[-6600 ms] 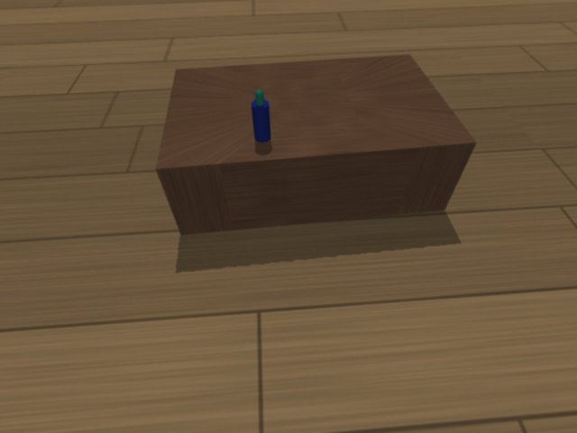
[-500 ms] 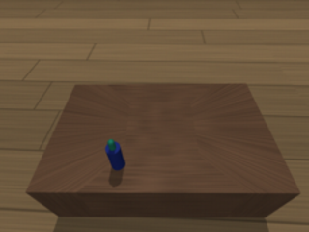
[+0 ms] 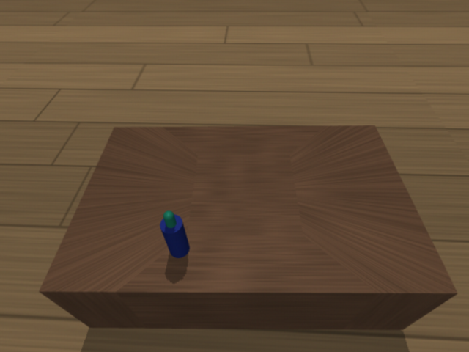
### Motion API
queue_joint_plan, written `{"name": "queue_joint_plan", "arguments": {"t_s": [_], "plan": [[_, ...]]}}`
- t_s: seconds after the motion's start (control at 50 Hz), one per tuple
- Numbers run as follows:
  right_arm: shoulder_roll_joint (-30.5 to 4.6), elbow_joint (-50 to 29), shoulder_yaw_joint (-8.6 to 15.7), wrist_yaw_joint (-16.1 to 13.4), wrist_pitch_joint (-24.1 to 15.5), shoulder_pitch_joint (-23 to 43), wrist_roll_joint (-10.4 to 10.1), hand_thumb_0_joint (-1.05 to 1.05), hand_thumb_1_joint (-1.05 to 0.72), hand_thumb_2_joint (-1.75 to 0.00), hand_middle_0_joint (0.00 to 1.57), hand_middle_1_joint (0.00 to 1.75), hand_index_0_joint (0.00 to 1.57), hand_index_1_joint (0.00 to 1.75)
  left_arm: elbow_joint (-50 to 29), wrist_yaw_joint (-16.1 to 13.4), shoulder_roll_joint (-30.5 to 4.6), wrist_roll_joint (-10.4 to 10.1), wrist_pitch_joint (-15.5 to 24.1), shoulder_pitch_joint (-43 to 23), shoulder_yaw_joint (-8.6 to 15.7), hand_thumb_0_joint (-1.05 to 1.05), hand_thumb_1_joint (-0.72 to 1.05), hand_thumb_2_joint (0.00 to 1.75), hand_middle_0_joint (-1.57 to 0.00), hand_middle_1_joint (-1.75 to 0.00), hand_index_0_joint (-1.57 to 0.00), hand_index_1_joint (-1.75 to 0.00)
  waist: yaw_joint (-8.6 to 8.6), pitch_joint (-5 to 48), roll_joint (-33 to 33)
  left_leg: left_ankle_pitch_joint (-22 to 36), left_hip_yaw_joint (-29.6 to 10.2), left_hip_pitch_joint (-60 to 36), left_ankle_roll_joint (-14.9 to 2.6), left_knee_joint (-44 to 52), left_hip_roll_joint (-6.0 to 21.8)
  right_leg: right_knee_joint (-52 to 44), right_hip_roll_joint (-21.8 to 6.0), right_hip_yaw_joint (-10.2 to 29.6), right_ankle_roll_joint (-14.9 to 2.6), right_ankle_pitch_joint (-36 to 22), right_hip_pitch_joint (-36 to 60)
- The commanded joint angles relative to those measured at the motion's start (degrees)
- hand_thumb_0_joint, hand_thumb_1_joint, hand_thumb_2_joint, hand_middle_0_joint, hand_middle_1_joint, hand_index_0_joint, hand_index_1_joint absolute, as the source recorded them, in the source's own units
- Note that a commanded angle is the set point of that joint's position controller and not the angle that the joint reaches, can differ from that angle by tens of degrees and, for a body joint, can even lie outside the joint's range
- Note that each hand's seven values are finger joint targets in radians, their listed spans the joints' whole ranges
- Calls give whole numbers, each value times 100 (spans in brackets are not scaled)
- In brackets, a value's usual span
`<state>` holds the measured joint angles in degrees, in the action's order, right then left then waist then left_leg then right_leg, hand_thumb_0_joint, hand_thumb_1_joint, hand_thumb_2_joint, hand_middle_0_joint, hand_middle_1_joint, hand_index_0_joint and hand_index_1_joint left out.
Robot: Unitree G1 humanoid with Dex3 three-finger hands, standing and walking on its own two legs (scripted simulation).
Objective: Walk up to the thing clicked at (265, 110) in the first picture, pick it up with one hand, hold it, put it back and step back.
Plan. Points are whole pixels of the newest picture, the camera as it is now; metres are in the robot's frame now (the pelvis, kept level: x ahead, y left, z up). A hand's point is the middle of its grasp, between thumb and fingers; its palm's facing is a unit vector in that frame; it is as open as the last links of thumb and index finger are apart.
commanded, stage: stand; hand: left
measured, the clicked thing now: (174, 232) +0.51 +0.21 -0.29
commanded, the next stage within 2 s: go down in 0.54 s
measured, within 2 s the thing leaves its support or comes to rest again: neither
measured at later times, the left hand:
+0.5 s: hand out of the picture +0.08 +0.25 -0.15, palm faces -0.02 -0.94 -0.34, open 7.4 cm
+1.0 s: hand out of the picture +0.17 +0.26 -0.14, palm faces +0.04 -0.94 -0.35, open 13.4 cm
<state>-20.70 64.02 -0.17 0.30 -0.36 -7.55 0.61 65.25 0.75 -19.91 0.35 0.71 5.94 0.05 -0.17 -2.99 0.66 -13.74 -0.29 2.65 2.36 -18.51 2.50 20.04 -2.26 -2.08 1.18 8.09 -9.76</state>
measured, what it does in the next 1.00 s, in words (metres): stands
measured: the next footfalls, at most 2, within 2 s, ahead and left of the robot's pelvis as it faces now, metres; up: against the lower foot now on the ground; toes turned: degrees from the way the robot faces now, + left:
none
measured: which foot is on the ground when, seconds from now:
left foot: down 0.00-1.00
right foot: down 0.00-1.00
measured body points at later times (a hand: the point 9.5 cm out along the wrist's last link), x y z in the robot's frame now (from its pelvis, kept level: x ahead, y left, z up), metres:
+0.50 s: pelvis +0.01 +0.00 +0.00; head +0.02 -0.01 +0.45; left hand +0.08 +0.30 -0.13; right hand +0.07 -0.30 -0.14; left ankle -0.04 +0.15 -0.75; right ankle +0.03 -0.13 -0.75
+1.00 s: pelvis +0.00 +0.01 -0.01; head +0.04 +0.01 +0.43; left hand +0.16 +0.31 -0.12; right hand +0.11 -0.25 -0.13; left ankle -0.04 +0.15 -0.75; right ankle +0.03 -0.13 -0.75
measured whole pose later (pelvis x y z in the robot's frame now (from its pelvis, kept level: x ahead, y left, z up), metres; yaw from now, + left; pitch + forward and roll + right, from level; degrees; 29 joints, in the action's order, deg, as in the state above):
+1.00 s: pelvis +0.00 +0.01 -0.01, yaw +0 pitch +5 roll -1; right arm -13.9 42.9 0.7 -2.7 -3.0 -13.1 -2.1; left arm 47.5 1.8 -19.4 2.8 -11.0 1.5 8.7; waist 1.4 -0.1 0.6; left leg -19.3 -0.2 16.9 1.8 -31.2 2.6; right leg 29.1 -2.3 -1.5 1.6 11.5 -22.6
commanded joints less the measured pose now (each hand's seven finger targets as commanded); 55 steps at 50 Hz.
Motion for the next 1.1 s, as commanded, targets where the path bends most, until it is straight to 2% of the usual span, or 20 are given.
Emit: {"name": "queue_joint_plan", "arguments": {"t_s": [0.0,0.2,0.28,0.38,0.6,0.62,0.64,0.66,0.68,0.7,0.72,0.74,0.76,0.78,0.8,0.82,0.84,0.92,1.0,1.08], "plan": [[-1211,-320,240,-69,-106,148,3,0,-90,-90,20,30,20,30,-345,-86,-1265,7,92,-233,226,0,90,90,-20,-30,-20,-30,-4,402,-28,809,-317,497,-288,390,535,-213,-589,515,-214,-798,500],[-1192,-329,241,-62,-114,139,1,0,-90,-90,20,30,20,30,-347,-94,-1277,15,105,-211,234,0,90,90,-20,-30,-20,-30,6,486,-66,902,-319,434,-293,384,541,-194,-598,497,-208,-904,547],[-1191,-298,239,-67,-102,121,6,0,-90,-90,20,30,20,30,-344,-94,-1282,-6,91,-235,231,0,90,90,-20,-30,-20,-30,-3,354,-62,733,-324,468,-291,407,535,-243,-586,504,-204,-592,433],[-1187,-306,246,-65,-105,113,6,0,-90,-90,20,30,20,30,-343,-91,-1304,-3,92,-244,240,0,90,90,-20,-30,-20,-30,-10,383,-49,732,-338,498,-292,411,537,-215,-582,520,-214,-586,502],[-1226,-322,258,-76,-111,104,-3,0,-90,-90,20,30,20,30,-353,-109,-1259,5,102,-218,229,0,90,90,-20,-30,-20,-30,6,569,-29,1229,-293,368,-290,319,555,-126,-610,465,-230,-1253,676],[-1181,-314,243,-82,-109,92,2,0,-98,-89,17,26,18,26,-347,-105,-1273,-6,95,-215,237,0,82,82,-12,-22,-12,-22,5,512,-31,1169,-291,376,-292,341,542,-122,-616,472,-228,-1189,605],[-160,-1866,9,-197,-392,162,-371,0,-105,-95,20,30,20,30,-2358,-190,-244,-273,588,-2225,298,0,74,74,-4,-14,-4,-14,669,-86,-135,426,316,1161,-271,-124,-260,75,154,-26,-101,-397,-726],[-337,-1540,31,-258,-376,-157,-389,0,-105,-95,20,30,20,30,-1737,-217,-535,-256,510,-2595,384,0,66,66,-2,-6,-3,-6,526,196,-209,222,309,1152,-304,-223,-292,103,126,-37,-74,-93,-465],[-515,-1496,102,-286,-323,-251,-364,0,-105,-96,20,30,20,30,-824,-263,-1145,-141,281,-1630,770,0,58,58,-1,0,-1,0,359,88,-430,33,319,1406,-322,-302,-334,106,154,-107,-97,233,-443],[-516,-1636,175,-279,-288,-309,-358,0,-105,-95,20,30,20,30,-621,-192,-1226,-108,199,-1273,913,0,50,50,-1,0,-1,0,152,140,-383,108,320,1581,-289,-465,-309,224,180,-123,-121,269,-474],[-552,-1853,293,-306,-322,-327,-302,0,-105,-95,20,30,20,30,-1258,-149,-1530,20,242,-1745,1018,0,42,42,-1,-1,-1,0,111,663,-259,195,300,1526,-281,-559,-312,347,148,-93,-110,173,-322],[-530,-1900,364,-351,-363,-454,-295,0,-105,-94,20,30,20,30,-1337,-146,-1813,89,232,-1727,1236,0,34,34,-2,-2,-3,-1,77,1131,-102,396,279,1479,-268,-616,-317,470,109,-46,-100,-113,-115],[-494,-2040,399,-341,-397,-458,-250,0,-105,-94,20,30,20,30,-1178,-95,-1742,186,138,-1329,1313,0,27,26,-2,-3,-3,-1,56,1380,1,617,267,1573,-256,-714,-350,623,74,-28,-102,-377,47],[-420,-2081,405,-321,-389,-583,-217,0,-105,-93,20,30,20,30,-787,-19,-1377,276,-18,-584,1228,0,25,18,-2,-3,-3,-2,-21,1440,-81,773,251,1687,-244,-815,-365,734,77,-24,-116,-532,85],[-413,-2211,473,-320,-408,-621,-199,0,-103,-93,20,30,20,30,-1079,5,-1416,352,-141,-364,1346,0,21,16,-3,-4,-4,-2,-159,1753,83,1046,258,1622,-226,-852,-398,763,60,-2,-140,-794,270],[-403,-2327,506,-339,-441,-569,-222,0,-103,-93,20,30,20,30,-1422,-5,-1520,338,-282,-275,1472,0,17,13,-4,-2,-5,-1,-219,1921,314,1238,266,1486,-186,-818,-423,728,72,5,-149,-936,383],[-396,-2484,504,-355,-456,-458,-243,0,-101,-92,20,30,20,30,-1750,-2,-1495,339,-456,-285,1453,0,13,12,-4,-2,-5,0,-230,1933,472,1328,255,1399,-150,-787,-402,731,105,-28,-183,-947,370],[-285,-2903,398,-362,-502,-155,-285,0,-98,-91,20,30,20,30,-2170,55,-944,281,-1259,-455,1051,0,-8,9,-5,-2,-5,-1,-35,1163,123,750,177,1683,-158,-831,-327,614,190,-146,-174,-231,-256],[-219,-3104,370,-374,-601,-271,-287,0,-91,-89,20,30,20,30,-2907,86,-834,170,-1679,-413,1024,0,-34,6,-7,-4,-6,-4,46,1186,-97,468,149,1825,-192,-941,-288,766,231,-206,-158,88,-544],[-189,-3166,357,-410,-774,-372,-258,0,-89,-89,20,30,20,30,-3579,87,-991,167,-1800,-555,1184,0,-46,5,-7,-5,-6,-5,122,1371,-158,612,120,1891,-210,-1242,-280,1028,213,-188,-127,-79,-698]]}}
